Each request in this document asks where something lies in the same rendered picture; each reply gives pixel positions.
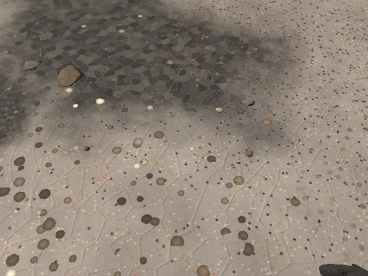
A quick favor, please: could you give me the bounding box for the robot right hand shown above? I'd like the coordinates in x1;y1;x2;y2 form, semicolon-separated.
319;264;368;276

